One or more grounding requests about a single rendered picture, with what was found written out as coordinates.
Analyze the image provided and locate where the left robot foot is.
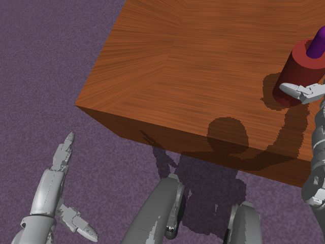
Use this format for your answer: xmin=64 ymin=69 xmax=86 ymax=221
xmin=165 ymin=195 xmax=186 ymax=240

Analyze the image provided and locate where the left robot hand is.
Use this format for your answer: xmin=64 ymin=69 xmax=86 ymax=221
xmin=30 ymin=132 xmax=99 ymax=242

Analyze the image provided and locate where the left robot arm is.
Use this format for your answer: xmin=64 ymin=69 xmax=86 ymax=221
xmin=11 ymin=214 xmax=57 ymax=244

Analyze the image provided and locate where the right robot hand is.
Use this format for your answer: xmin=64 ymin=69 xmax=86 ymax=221
xmin=279 ymin=74 xmax=325 ymax=104

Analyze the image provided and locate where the bottle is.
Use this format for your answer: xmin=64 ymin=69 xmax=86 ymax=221
xmin=272 ymin=26 xmax=325 ymax=107

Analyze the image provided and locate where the right robot arm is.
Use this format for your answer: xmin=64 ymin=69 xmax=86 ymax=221
xmin=301 ymin=98 xmax=325 ymax=242

